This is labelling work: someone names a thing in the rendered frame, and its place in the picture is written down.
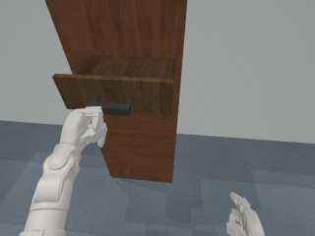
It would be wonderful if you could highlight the robot left forearm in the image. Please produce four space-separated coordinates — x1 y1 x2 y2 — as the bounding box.
19 143 82 236

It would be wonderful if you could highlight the robot left hand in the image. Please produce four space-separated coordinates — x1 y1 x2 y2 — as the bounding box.
59 106 107 152

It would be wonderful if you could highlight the robot right hand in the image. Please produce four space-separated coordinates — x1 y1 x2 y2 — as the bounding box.
226 192 265 236

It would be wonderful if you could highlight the drawer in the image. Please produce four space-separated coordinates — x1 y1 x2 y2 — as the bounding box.
52 55 176 116

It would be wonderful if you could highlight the cabinet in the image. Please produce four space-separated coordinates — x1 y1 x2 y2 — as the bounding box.
45 0 188 183

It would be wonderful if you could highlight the handle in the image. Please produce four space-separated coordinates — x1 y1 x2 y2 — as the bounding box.
88 95 133 116

